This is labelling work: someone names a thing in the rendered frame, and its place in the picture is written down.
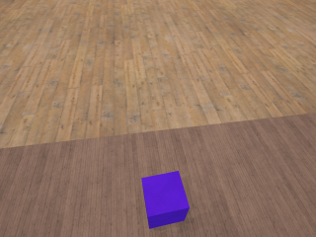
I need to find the carton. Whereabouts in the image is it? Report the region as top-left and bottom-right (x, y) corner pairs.
(141, 171), (190, 229)

